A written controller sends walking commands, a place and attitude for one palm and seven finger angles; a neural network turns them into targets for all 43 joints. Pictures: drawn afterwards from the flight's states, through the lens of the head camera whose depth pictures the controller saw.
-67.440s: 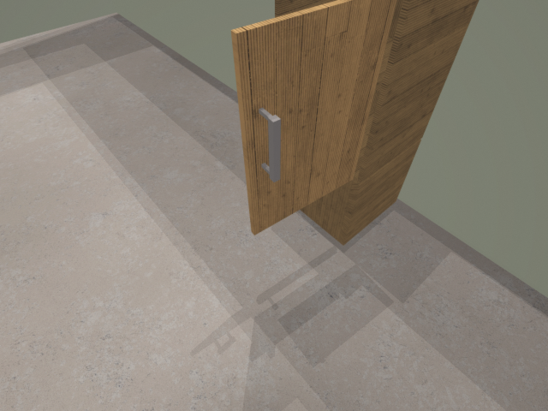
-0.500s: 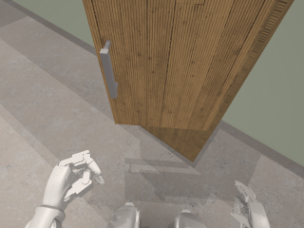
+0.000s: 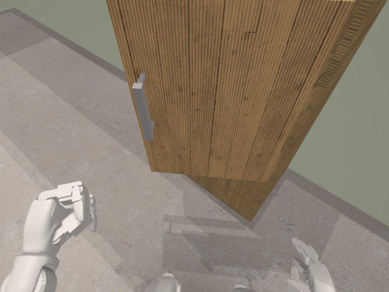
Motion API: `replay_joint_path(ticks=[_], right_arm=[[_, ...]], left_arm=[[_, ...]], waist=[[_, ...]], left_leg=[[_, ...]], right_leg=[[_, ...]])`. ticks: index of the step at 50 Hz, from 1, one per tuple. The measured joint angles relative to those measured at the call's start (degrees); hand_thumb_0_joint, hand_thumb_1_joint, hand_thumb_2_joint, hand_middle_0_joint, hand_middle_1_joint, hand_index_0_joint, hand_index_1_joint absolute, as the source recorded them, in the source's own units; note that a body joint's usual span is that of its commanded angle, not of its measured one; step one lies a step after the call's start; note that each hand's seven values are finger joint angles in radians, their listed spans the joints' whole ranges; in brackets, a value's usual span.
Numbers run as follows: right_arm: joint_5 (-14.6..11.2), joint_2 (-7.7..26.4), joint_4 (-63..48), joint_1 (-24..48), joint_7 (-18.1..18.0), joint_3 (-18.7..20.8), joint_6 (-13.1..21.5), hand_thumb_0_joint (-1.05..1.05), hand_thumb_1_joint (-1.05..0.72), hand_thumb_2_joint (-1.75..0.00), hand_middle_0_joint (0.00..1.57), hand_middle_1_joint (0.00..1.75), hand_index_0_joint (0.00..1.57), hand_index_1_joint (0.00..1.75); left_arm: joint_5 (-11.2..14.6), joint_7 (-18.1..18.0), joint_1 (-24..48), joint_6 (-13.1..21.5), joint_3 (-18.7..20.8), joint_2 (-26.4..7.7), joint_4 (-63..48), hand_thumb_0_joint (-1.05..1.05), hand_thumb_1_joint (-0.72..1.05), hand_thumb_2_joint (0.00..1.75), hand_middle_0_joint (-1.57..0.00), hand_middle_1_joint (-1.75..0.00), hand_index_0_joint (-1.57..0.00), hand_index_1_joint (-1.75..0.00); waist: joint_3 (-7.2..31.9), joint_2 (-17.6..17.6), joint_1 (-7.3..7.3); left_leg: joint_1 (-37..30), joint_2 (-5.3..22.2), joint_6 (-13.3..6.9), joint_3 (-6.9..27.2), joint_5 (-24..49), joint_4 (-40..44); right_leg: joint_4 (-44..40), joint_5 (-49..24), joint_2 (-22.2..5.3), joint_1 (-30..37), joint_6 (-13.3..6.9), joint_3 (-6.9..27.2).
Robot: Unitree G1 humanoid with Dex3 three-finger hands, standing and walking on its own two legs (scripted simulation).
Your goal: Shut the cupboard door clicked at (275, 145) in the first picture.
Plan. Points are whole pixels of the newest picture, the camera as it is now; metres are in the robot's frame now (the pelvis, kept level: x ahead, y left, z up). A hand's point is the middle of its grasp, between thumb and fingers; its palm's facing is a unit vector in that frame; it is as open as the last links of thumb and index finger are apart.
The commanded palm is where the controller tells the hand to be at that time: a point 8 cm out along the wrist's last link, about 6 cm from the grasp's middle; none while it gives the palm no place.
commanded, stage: raise the hand and make a fist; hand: left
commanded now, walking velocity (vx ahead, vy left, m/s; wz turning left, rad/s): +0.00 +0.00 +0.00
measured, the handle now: (146, 109) +0.51 +0.16 +0.07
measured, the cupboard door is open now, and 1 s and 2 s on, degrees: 34 34 34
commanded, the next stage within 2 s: bring the fist close to the handle in 0.32 s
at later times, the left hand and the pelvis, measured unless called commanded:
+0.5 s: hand (111, 237) +0.21 +0.17 +0.05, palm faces -0.08 -1.00 -0.02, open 3.1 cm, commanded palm +0.21 +0.23 +0.07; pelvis -0.01 -0.01 +0.00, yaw +0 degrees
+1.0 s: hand (134, 172) +0.32 +0.15 +0.08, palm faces -0.03 -1.00 -0.04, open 3.1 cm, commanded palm +0.31 +0.20 +0.07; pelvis -0.01 +0.00 +0.00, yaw -1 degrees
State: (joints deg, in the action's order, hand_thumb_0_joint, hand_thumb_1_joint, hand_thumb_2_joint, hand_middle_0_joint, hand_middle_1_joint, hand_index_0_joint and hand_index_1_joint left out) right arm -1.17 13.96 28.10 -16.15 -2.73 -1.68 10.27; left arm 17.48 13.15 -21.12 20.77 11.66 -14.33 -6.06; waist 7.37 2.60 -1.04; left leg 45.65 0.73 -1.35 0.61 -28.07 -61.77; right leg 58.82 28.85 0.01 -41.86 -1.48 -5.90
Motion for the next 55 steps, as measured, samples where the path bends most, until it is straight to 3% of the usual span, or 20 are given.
replay_joint_path(ticks=[5, 8, 13, 16, 22, 25, 31, 33, 37, 40, 45, 48, 55], right_arm=[[-0.71, 1.24, 0.27, -0.24, -0.07, 0.18, -0.18, 0.01, -0.90, -0.90, 0.20, 0.30, 0.20, 0.30], [-0.56, 1.12, -0.14, -0.49, -0.39, 0.54, 0.04, 0.01, -0.90, -0.90, 0.20, 0.30, 0.20, 0.30], [-0.06, 0.54, 0.27, -0.64, -0.35, 1.01, 0.74, 0.01, -0.90, -0.90, 0.20, 0.30, 0.20, 0.30], [-0.15, 0.81, 0.74, -0.04, 0.16, 0.89, 0.61, 0.01, -0.90, -0.90, 0.20, 0.30, 0.20, 0.30], [-0.93, 1.08, -0.33, 0.81, -0.08, 0.30, -0.02, 0.01, -0.90, -0.90, 0.20, 0.30, 0.20, 0.30], [-0.65, 0.69, -0.61, 0.72, -0.79, 0.10, 0.56, 0.01, -0.90, -0.90, 0.20, 0.30, 0.20, 0.30], [-0.27, 0.63, 1.81, 1.92, -0.62, -0.26, 1.96, 0.01, -0.90, -0.90, 0.20, 0.30, 0.20, 0.30], [-0.50, 0.71, 2.35, 2.26, -0.39, -0.41, 1.63, 0.01, -0.90, -0.90, 0.20, 0.30, 0.20, 0.30], [-1.00, 0.88, 1.98, 1.81, -0.34, -0.61, 0.49, 0.01, -0.90, -0.90, 0.20, 0.30, 0.20, 0.30], [-0.77, 0.75, 1.83, 1.14, -0.55, -0.59, -0.10, 0.01, -0.90, -0.90, 0.20, 0.30, 0.20, 0.30], [-0.21, 0.35, 3.20, 0.05, 0.04, -0.03, -0.41, 0.01, -0.90, -0.90, 0.20, 0.30, 0.20, 0.30], [-0.03, 0.67, 4.26, -0.14, 0.89, 0.29, -1.08, 0.01, -0.90, -0.90, 0.20, 0.30, 0.20, 0.30], [-0.56, 1.37, 4.76, 0.41, 0.83, 0.58, -3.16, 0.01, -0.90, -0.90, 0.20, 0.30, 0.20, 0.30]], left_arm=[[-0.35, 4.20, 1.60, -3.75, -2.88, 0.76, 5.52, 0.01, 0.90, 0.90, -1.29, -1.50, -1.29, -1.50], [-1.17, 4.56, 0.09, -5.25, -4.52, 0.65, 5.55, 0.01, 0.90, 0.90, -1.29, -1.50, -1.29, -1.50], [-0.47, 0.68, -1.12, 0.46, -2.29, 0.38, 1.71, 0.02, 0.90, 0.90, -1.30, -1.50, -1.29, -1.50], [0.07, 0.15, 0.32, 2.65, -0.88, 0.76, 2.21, 0.02, 0.90, 0.90, -1.30, -1.50, -1.29, -1.50], [-0.72, 4.25, 0.34, -3.36, -4.36, 0.86, 5.94, 0.01, 0.90, 0.90, -1.29, -1.50, -1.29, -1.50], [-1.17, 3.81, 0.11, -3.65, -5.25, 0.41, 5.34, 0.02, 0.90, 0.90, -1.30, -1.50, -1.29, -1.50], [-0.90, -0.05, 9.17, 1.82, -3.03, 1.11, 6.99, 0.02, 0.90, 0.90, -1.30, -1.50, -1.30, -1.50], [-1.29, 0.32, 12.72, 0.72, -3.24, 1.25, 9.21, 0.02, 0.90, 0.90, -1.30, -1.50, -1.30, -1.50], [-2.92, 1.80, 16.53, -5.56, -6.06, 1.20, 13.44, 0.01, 0.90, 0.90, -1.30, -1.50, -1.30, -1.50], [-3.57, 0.61, 17.81, -8.07, -7.01, 1.50, 15.05, 0.02, 0.90, 0.90, -1.30, -1.50, -1.30, -1.50], [-3.81, -4.35, 21.47, -3.83, -4.59, 2.72, 16.79, 0.02, 0.90, 0.90, -1.30, -1.50, -1.29, -1.50], [-4.95, -5.25, 24.43, -1.52, -4.26, 2.69, 19.33, 0.02, 0.90, 0.90, -1.30, -1.50, -1.29, -1.50], [-5.88, -3.07, 29.78, -4.53, -6.25, 2.55, 28.24, 0.01, 0.90, 0.90, -1.30, -1.50, -1.30, -1.50]], waist=[[-0.48, 0.44, 0.54], [-0.81, -0.22, 0.91], [-0.66, -1.06, 0.63], [-0.26, -0.54, 0.41], [-0.74, 0.47, 0.30], [-1.00, 0.13, 0.11], [-0.92, -0.07, -0.24], [-0.86, 0.10, -0.08], [-1.12, 0.65, 0.72], [-1.29, 0.51, 1.40], [-0.90, -0.52, 1.60], [-0.46, -0.54, 1.50], [-1.37, -0.26, 2.01]], left_leg=[[0.29, -0.12, -0.05, -0.24, 0.56, 0.35], [-0.12, 0.05, 0.02, -0.84, 0.92, 1.02], [-0.28, 0.33, 0.41, -0.79, 0.87, 0.75], [0.52, 0.24, 0.49, -0.28, 0.69, -0.19], [0.45, 0.03, 0.27, -0.37, 1.13, 0.15], [0.24, 0.15, 0.30, -0.50, 1.28, 0.43], [2.58, 0.05, 0.48, 0.32, 0.71, -1.85], [3.13, -0.01, 0.43, 0.39, 0.64, -2.20], [2.41, -0.12, 0.19, -0.11, 1.11, -0.87], [1.14, -0.09, 0.04, -0.94, 1.60, 0.87], [0.09, -0.08, 0.13, -1.71, 1.77, 2.18], [0.33, -0.16, 0.15, -1.64, 1.60, 1.99], [0.21, -0.20, 0.10, -1.80, 2.15, 2.85]], right_leg=[[0.09, -0.33, -0.14, -0.55, -0.01, 0.23], [-0.08, -0.67, -0.01, -0.63, -0.10, 0.84], [0.35, -0.58, 0.26, -0.59, -0.49, 0.80], [1.08, -0.29, 0.18, -1.09, -0.58, 0.29], [0.88, -0.62, -0.02, -1.07, -0.39, 0.39], [0.65, -0.83, 0.09, -0.96, -0.43, 0.53], [2.57, -0.15, -0.02, -2.82, -0.66, -0.29], [2.90, -0.06, -0.08, -3.32, -0.62, -0.36], [1.75, -0.60, -0.17, -2.85, -0.37, 0.15], [0.46, -1.17, -0.13, -2.10, -0.18, 0.99], [-0.17, -1.25, -0.12, -1.61, -0.20, 1.78], [0.07, -1.00, -0.20, -1.83, -0.21, 1.71], [-0.62, -1.50, -0.21, -1.85, -0.16, 1.88]])
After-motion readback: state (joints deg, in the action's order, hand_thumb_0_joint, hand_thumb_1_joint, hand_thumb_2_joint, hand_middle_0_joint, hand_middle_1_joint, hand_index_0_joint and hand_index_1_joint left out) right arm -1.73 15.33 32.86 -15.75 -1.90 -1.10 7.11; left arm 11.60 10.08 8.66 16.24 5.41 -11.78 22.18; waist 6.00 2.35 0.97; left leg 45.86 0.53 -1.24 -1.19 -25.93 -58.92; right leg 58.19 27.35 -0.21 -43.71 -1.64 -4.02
